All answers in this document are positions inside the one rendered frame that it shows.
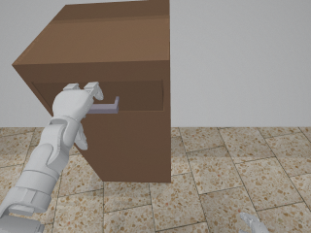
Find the drawer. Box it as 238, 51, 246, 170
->
34, 79, 164, 112

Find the right robot hand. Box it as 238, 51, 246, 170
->
238, 212, 269, 233

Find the left robot forearm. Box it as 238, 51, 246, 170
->
0, 116, 80, 218

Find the handle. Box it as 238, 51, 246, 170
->
87, 96, 120, 114

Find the left robot hand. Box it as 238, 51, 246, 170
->
52, 82, 104, 150

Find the cabinet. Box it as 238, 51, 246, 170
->
12, 0, 171, 183

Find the left robot upper arm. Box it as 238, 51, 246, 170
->
0, 214, 45, 233

